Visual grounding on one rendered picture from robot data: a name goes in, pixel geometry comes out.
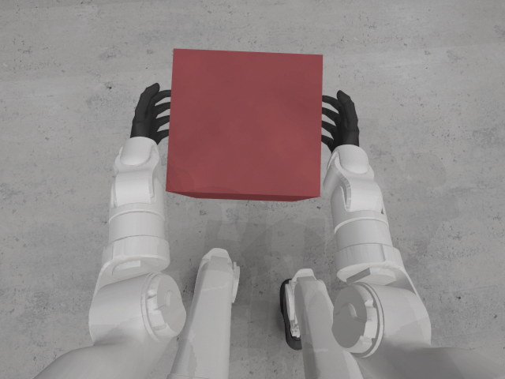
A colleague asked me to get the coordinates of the robot left hand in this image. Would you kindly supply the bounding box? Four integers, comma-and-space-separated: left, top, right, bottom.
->
130, 83, 171, 145

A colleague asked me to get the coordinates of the carton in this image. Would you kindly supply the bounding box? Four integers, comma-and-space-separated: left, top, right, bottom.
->
166, 48, 323, 201

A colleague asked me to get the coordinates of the robot thigh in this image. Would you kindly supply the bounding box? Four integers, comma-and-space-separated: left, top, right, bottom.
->
285, 276, 363, 379
166, 256, 240, 379

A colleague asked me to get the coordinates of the robot right hand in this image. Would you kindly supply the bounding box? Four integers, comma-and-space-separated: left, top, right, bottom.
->
321, 90, 360, 153

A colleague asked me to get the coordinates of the right robot upper arm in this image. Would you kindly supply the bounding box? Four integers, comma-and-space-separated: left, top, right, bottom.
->
331, 282, 505, 379

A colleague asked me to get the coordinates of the robot right thigh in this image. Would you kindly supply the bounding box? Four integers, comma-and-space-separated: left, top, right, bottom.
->
285, 276, 363, 379

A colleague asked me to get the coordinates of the robot left thigh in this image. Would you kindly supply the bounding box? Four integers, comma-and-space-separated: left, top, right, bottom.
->
166, 256, 240, 379

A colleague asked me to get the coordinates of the right robot forearm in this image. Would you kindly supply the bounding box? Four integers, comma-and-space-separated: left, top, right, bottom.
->
323, 144, 431, 324

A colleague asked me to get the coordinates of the left robot upper arm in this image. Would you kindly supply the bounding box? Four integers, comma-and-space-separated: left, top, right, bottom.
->
33, 272, 186, 379

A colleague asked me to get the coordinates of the left robot forearm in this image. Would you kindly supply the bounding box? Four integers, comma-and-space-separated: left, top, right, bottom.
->
88, 137, 170, 336

